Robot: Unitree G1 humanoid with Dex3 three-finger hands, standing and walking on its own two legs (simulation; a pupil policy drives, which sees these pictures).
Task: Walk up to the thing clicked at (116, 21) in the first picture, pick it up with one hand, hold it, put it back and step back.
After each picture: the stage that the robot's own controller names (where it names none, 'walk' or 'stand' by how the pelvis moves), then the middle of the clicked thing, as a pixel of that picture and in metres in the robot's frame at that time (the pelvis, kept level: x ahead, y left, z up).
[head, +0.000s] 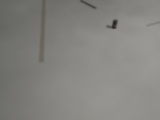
stand; (114, 24) +1.81 -0.43 -0.72
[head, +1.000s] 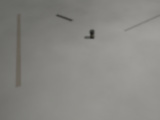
walk; (92, 34) +1.72 +0.03 -0.70
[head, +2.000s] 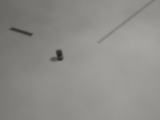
walk; (59, 55) +1.13 +0.30 -0.71
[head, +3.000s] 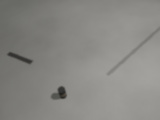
walk; (62, 92) +0.71 +0.27 -0.72
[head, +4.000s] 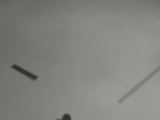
walk; out of the picture +0.50 +0.19 -0.72
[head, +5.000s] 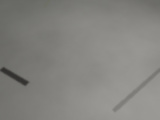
stand; out of the picture +0.41 +0.17 -0.72
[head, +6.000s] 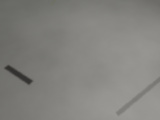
stand; out of the picture +0.38 +0.16 -0.72
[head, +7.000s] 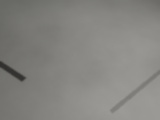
stand; out of the picture +0.37 +0.18 -0.71
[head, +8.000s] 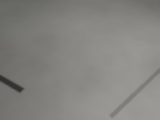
stand; out of the picture +0.35 +0.20 -0.72
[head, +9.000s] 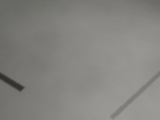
stand; out of the picture +0.33 +0.20 -0.73
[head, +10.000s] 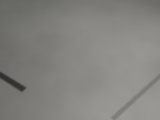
stand; out of the picture +0.33 +0.20 -0.73
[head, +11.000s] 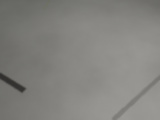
stand; out of the picture +0.33 +0.20 -0.73
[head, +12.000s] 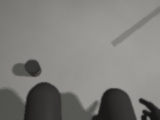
go down; (33, 68) +0.40 +0.23 -0.37
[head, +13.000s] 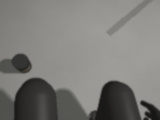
go down; (22, 64) +0.40 +0.26 -0.31
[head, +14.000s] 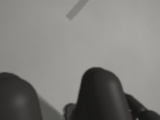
close in; out of the picture +0.38 +0.30 -0.22
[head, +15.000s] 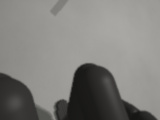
close; out of the picture +0.38 +0.30 -0.22
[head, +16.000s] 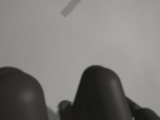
lift; out of the picture +0.33 +0.28 -0.22
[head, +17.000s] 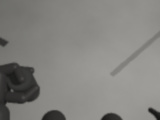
lift; (25, 86) +0.32 +0.19 +0.00
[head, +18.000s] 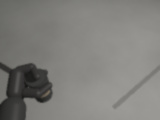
hold; (40, 86) +0.33 +0.16 +0.02
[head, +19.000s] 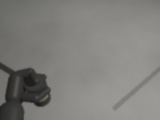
hold; (38, 90) +0.32 +0.17 +0.00
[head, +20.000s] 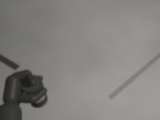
crouch; (35, 92) +0.33 +0.18 -0.04
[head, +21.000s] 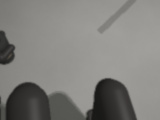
lower; (0, 49) +0.44 +0.25 -0.11
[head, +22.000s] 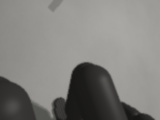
lower; out of the picture +0.39 +0.31 -0.22
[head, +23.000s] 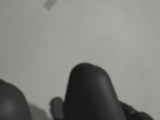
lower; out of the picture +0.39 +0.32 -0.22
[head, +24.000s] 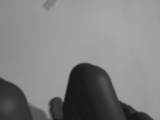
lower; out of the picture +0.39 +0.32 -0.22
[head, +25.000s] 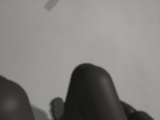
lower; out of the picture +0.39 +0.32 -0.22
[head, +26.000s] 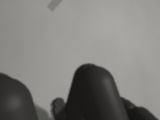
open; out of the picture +0.37 +0.31 -0.22
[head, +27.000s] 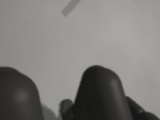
stand; out of the picture +0.38 +0.30 -0.22
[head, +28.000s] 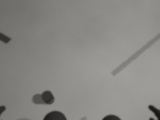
walk; (48, 97) +0.39 +0.21 -0.54
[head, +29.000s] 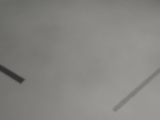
stand; out of the picture +0.37 +0.20 -0.66
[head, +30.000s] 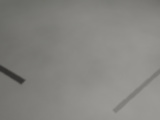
stand; out of the picture +0.36 +0.19 -0.67
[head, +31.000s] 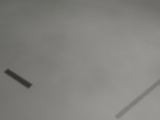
stand; out of the picture +0.38 +0.18 -0.72
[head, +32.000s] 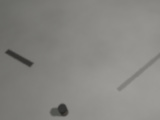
walk; (63, 110) +0.44 +0.22 -0.68
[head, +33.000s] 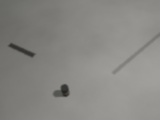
walk; (65, 90) +0.65 +0.22 -0.71
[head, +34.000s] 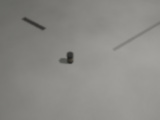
stand; (70, 57) +0.99 +0.14 -0.69
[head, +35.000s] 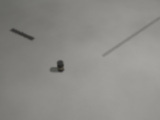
stand; (60, 66) +0.97 +0.22 -0.70
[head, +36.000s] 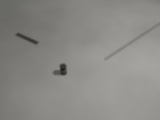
stand; (63, 69) +0.99 +0.21 -0.73
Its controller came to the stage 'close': yes
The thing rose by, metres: 0.70
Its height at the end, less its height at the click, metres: +0.00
